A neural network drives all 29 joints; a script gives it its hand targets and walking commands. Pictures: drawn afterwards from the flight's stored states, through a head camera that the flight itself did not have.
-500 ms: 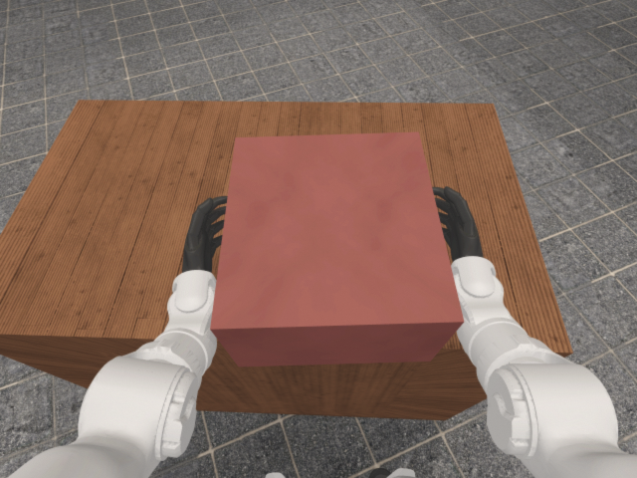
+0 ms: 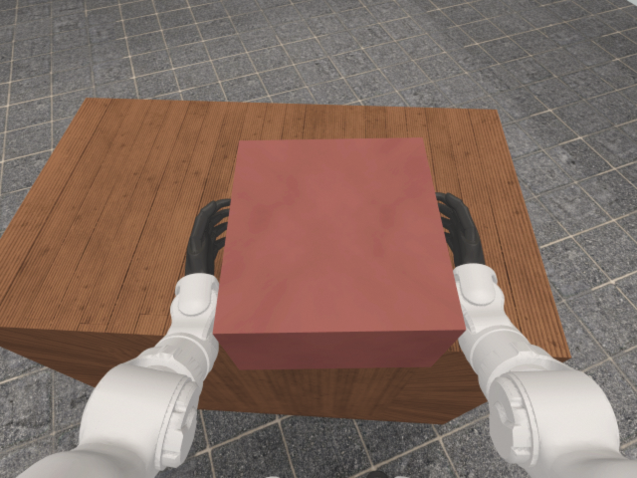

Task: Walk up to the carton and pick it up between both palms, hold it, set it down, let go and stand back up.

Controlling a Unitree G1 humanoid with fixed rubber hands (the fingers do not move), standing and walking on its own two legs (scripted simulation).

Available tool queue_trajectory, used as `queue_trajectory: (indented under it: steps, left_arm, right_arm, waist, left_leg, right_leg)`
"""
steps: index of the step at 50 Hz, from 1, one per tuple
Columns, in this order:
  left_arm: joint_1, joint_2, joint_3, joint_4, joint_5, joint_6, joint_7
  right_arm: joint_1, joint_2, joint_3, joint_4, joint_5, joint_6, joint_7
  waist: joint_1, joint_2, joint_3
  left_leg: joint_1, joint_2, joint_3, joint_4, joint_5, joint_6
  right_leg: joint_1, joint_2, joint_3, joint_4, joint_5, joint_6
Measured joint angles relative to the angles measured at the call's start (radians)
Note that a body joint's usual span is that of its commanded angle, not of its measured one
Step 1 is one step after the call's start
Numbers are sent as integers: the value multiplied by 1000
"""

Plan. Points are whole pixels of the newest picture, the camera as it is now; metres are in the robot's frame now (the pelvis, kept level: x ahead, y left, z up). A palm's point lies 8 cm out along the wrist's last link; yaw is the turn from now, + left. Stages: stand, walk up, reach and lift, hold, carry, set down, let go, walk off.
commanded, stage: reach and lift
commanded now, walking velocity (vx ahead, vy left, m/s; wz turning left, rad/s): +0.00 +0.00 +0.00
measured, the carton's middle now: (332, 251) +0.41 +0.00 +0.00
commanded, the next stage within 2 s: none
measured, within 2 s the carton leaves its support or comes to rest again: leaves its support in 0.28 s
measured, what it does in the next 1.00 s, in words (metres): stands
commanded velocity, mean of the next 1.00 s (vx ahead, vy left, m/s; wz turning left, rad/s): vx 0.00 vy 0.00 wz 0.00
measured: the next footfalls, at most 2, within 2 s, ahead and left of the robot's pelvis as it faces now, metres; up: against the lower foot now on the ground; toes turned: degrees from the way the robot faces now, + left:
none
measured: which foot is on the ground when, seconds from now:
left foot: down 0.00-1.00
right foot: down 0.00-1.00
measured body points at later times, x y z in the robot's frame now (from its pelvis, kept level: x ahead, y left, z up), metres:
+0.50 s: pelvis +0.01 +0.00 +0.02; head +0.05 -0.02 +0.46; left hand +0.40 +0.17 +0.06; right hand +0.40 -0.19 +0.06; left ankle +0.00 +0.09 -0.71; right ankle +0.04 -0.12 -0.71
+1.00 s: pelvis +0.01 -0.01 +0.04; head -0.01 +0.00 +0.49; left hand +0.39 +0.16 +0.16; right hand +0.39 -0.19 +0.16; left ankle +0.00 +0.09 -0.71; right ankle +0.04 -0.12 -0.71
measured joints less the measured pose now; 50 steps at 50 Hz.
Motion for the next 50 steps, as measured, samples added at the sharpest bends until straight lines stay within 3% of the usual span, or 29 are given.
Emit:
queue_trajectory:
  steps: [9, 17, 26, 31, 36, 43, 50]
  left_arm:
    - [67, -1, -58, -108, -58, 69, 13]
    - [183, 9, -132, -305, -121, 174, 39]
    - [220, 17, -120, -498, -109, 341, 52]
    - [213, 23, -78, -588, -66, 466, 52]
    - [178, 17, 5, -645, 34, 609, 27]
    - [174, -12, 97, -770, 163, 775, -3]
    - [214, -49, 188, -882, 260, 880, -72]
  right_arm:
    - [59, -5, 78, -97, 68, 69, -3]
    - [192, -14, 144, -330, 150, 203, -9]
    - [268, -27, 132, -577, 197, 392, -20]
    - [254, -21, 108, -650, 202, 505, -26]
    - [214, 0, 67, -650, 182, 589, -27]
    - [185, 8, 37, -656, 166, 657, -14]
    - [201, 35, 15, -680, 134, 699, -2]
  waist:
    - [6, 7, -22]
    - [-4, 29, -38]
    - [-5, 21, -12]
    - [-15, -2, 28]
    - [-25, -38, 77]
    - [-22, -68, 133]
    - [-35, -90, 193]
  left_leg:
    - [3, 4, 2, -10, 2, 0]
    - [56, -2, -1, -38, 6, 2]
    - [205, -19, 7, -127, 36, 5]
    - [331, -25, 8, -203, 63, 2]
    - [459, -29, 6, -280, 92, -4]
    - [592, -25, 10, -350, 114, -11]
    - [692, -28, 10, -402, 133, -11]
  right_leg:
    - [6, 6, 3, -20, 8, 1]
    - [61, 3, 0, -47, 10, 5]
    - [194, -8, 9, -104, 23, 8]
    - [313, -9, 10, -163, 40, 6]
    - [434, -7, 8, -224, 58, 3]
    - [564, 3, 12, -293, 81, -2]
    - [655, 3, 13, -326, 89, 0]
